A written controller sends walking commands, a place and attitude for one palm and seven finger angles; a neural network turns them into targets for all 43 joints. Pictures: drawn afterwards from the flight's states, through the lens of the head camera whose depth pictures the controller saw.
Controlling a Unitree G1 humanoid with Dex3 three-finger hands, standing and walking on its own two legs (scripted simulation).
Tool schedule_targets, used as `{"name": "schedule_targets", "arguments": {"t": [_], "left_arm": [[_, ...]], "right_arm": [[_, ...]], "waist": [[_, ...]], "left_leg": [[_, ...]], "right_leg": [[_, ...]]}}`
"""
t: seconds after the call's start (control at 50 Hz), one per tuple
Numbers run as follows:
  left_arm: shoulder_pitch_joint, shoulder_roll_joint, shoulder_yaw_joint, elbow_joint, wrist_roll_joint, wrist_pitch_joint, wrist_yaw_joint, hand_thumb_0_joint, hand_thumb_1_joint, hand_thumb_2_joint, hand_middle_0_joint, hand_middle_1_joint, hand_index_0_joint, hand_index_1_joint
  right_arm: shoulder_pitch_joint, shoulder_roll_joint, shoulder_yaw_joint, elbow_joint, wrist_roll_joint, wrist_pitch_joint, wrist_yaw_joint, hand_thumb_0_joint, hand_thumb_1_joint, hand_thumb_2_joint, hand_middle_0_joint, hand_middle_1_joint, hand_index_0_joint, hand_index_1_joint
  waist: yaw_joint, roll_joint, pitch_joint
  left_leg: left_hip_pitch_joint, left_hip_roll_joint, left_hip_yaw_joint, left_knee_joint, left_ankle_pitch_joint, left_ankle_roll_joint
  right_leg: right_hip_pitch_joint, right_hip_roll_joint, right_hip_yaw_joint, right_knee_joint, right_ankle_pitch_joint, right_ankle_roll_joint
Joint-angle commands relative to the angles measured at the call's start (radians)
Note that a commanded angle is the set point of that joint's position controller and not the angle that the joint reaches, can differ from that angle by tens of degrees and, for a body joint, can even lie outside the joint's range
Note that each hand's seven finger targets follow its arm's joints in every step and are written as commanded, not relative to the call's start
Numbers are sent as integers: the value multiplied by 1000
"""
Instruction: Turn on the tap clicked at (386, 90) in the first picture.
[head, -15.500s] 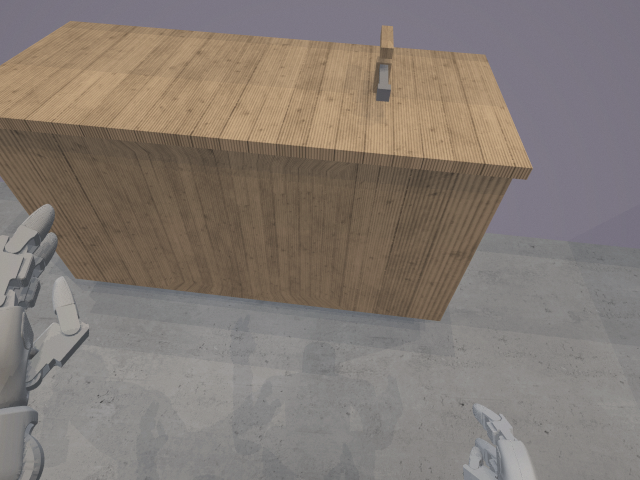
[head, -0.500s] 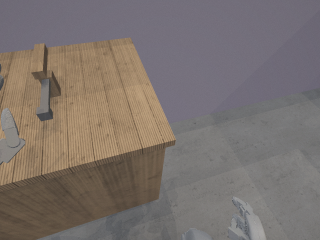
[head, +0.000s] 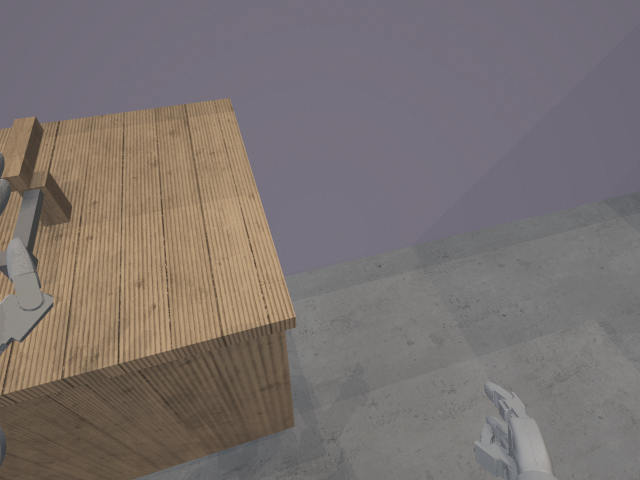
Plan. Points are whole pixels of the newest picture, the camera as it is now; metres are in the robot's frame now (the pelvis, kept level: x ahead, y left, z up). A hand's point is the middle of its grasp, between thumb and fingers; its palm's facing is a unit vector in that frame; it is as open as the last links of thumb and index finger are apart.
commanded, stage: come to a stop and stand still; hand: left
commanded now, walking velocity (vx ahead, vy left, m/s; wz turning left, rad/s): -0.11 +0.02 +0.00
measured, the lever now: (18, 263) +0.33 +0.40 +0.08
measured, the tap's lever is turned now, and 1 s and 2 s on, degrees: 0 0 0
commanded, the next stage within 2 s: look again from close up in 1.70 s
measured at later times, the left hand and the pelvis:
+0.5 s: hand (66, 311) +0.22 +0.25 +0.17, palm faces +0.26 -0.91 -0.34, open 7.4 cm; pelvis -0.02 +0.04 +0.00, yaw -4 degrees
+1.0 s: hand (10, 293) +0.24 +0.30 +0.17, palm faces +0.36 -0.88 -0.32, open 7.4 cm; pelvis +0.00 +0.06 +0.01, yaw -2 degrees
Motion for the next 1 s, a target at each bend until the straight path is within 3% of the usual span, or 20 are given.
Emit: {"name": "schedule_targets", "arguments": {"t": [0.0, 0.04, 0.1, 0.16, 0.2, 0.22, 0.24, 0.26, 0.28, 0.3, 0.32, 0.36, 0.38, 0.44, 0.48, 0.6, 0.68, 0.72, 0.86, 0.98], "left_arm": [[14, 100, 63, -38, -5, -17, -2, 0, 900, 900, -200, -300, -200, -300], [0, 90, 35, -25, -8, -2, -6, 0, 900, 900, -200, -300, -200, -300], [-52, 109, 26, -64, -6, 6, -8, 0, 900, 900, -200, -300, -200, -300], [-99, 124, 26, -138, -1, 4, -3, 0, 900, 900, -200, -300, -200, -300], [-138, 148, 45, -185, 1, -3, 5, 0, 900, 900, -200, -300, -200, -300], [-1096, 876, 581, -263, 149, -90, -2, 0, 900, 900, -200, -300, -200, -300], [-558, 319, 226, 278, 68, -44, -56, 0, 900, 900, -200, -300, -200, -300], [-344, 205, 134, 184, 30, -52, -58, 0, 900, 900, -200, -300, -200, -300], [-321, 61, 12, 225, 14, -54, -59, 0, 900, 900, -200, -300, -200, -300], [-332, 119, 29, 117, 11, -82, -55, 0, 900, 900, -200, -300, -200, -300], [-283, 75, -17, 73, 3, -96, -56, 0, 900, 900, -200, -300, -200, -300], [-186, 51, -61, -35, 7, -104, -60, 0, 900, 900, -200, -300, -200, -300], [-115, 51, -56, -58, 4, -102, -60, 0, 900, 900, -200, -300, -200, -300], [-46, 164, 76, -102, 10, -109, -52, 0, 900, 900, -200, -300, -200, -300], [-59, 251, 186, -100, 6, -115, -43, 0, 900, 900, -200, -300, -200, -300], [-208, 184, 122, -71, 9, -147, -64, 0, 900, 900, -200, -300, -200, -300], [-210, 65, -12, -71, 21, -143, -74, 0, 900, 900, -200, -300, -200, -300], [-200, 52, -34, -44, 31, -133, -70, 0, 900, 900, -200, -300, -200, -300], [-244, 105, 28, -33, 38, -113, -58, 0, 900, 900, -200, -300, -200, -300], [-175, 109, 52, -86, 18, -106, -65, 0, 900, 900, -200, -300, -200, -300]], "right_arm": [[-38, -82, -15, -141, 5, -35, -8, 0, -900, -900, 200, 300, 200, 300], [-29, -86, -13, -144, 5, -33, -10, 0, -900, -900, 200, 300, 200, 300], [-48, -84, -4, -146, -4, -35, -21, 0, -900, -900, 200, 300, 200, 300], [-62, -81, 2, -150, -11, -37, -26, 0, -900, -900, 200, 300, 200, 300], [-69, -81, 7, -143, -21, -40, -34, 0, -900, -900, 200, 300, 200, 300], [113, -83, -38, -101, -44, -98, -21, 0, -900, -900, 200, 300, 200, 300], [30, -7, -2, -55, -26, -87, -5, 0, -900, -900, 200, 300, 200, 300], [3, -30, -21, -136, -1, -94, 3, 0, -900, -900, 200, 300, 200, 300], [-29, -38, -15, -140, 14, -100, 13, 0, -900, -900, 200, 300, 200, 300], [5, -82, -23, -124, 1, -105, 21, 0, -900, -900, 200, 300, 200, 300], [-2, -82, -25, -116, 1, -110, 33, 0, -900, -900, 200, 300, 200, 300], [-28, -88, -28, -135, 2, -116, 54, 0, -900, -900, 200, 300, 200, 300], [-48, -83, -24, -146, 5, -117, 58, 0, -900, -900, 200, 300, 200, 300], [-61, -93, -24, -169, 1, -108, 52, 0, -900, -900, 200, 300, 200, 300], [-65, -96, -26, -175, 0, -99, 33, 0, -900, -900, 200, 300, 200, 300], [-27, -90, -22, -160, -5, -122, 15, 0, -900, -900, 200, 300, 200, 300], [-7, -87, -22, -139, -5, -154, 35, 0, -900, -900, 200, 300, 200, 300], [3, -97, -27, -126, -7, -154, 41, 0, -900, -900, 200, 300, 200, 300], [-28, -91, -20, -138, -15, -118, 36, 0, -900, -900, 200, 300, 200, 300], [-44, -77, -13, -162, -16, -98, 32, 0, -900, -900, 200, 300, 200, 300]], "waist": [[5, 17, -181], [1, -56, -191], [3, -60, -182], [9, -16, -169], [13, 65, -161], [29, -216, 84], [32, -200, -152], [61, -129, -79], [42, 32, -149], [40, 138, -234], [44, 176, -258], [53, 134, -249], [52, 126, -238], [47, -34, -166], [37, -36, -125], [22, 174, -100], [18, 126, -140], [20, 90, -130], [25, 86, -122], [24, 92, -182]], "left_leg": [[-7, 118, -148, -59, 262, -10], [20, 86, -127, -26, 229, -21], [50, 77, -127, -49, 197, -19], [61, 80, -138, -105, 145, -5], [48, 94, -158, -159, 99, 0], [-115, 70, -50, 44, 84, 7], [-5, -42, -69, 79, 65, 8], [-20, 3, -58, 47, 38, -8], [16, 6, -50, -49, 53, -8], [67, -10, -49, -95, 78, -3], [90, 5, -65, -118, 117, 2], [77, 52, -129, -148, 165, 32], [55, 85, -171, -180, 138, 41], [-98, 102, -218, -248, -107, 41], [-113, 98, -232, -276, -190, 36], [-116, 144, -264, -339, -195, 33], [21, 124, -237, -282, 2, -11], [13, 129, -241, -287, 5, -22], [0, 105, -225, -285, 22, -43], [86, 79, -180, -218, 233, -61]], "right_leg": [[130, -144, 222, -109, 375, 36], [102, -177, 252, -142, 375, 22], [64, -175, 252, -170, 304, 21], [49, -140, 238, -200, 159, 35], [65, -115, 222, -199, 110, 39], [-117, -130, 291, -354, 321, 162], [-30, -217, 354, -266, 320, 29], [35, -241, 399, -291, 441, 56], [134, -253, 365, -224, 482, 27], [174, -215, 307, -186, 408, 43], [187, -180, 267, -162, 323, 62], [179, -129, 238, -142, 187, 92], [167, -115, 205, -117, 127, 73], [180, -82, 178, -118, -30, 49], [135, -75, 171, -142, -89, 44], [148, -53, 125, -45, 11, 42], [117, -54, 137, -101, 79, 36], [117, -48, 146, -106, 79, 37], [149, -43, 153, -139, 115, 35], [164, -48, 141, -146, 220, 29]]}}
